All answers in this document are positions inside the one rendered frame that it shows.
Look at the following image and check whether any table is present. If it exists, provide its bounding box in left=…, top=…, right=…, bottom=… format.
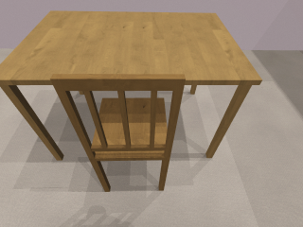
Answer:
left=0, top=10, right=262, bottom=161

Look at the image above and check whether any chair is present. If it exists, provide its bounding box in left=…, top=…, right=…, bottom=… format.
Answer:
left=50, top=74, right=186, bottom=192

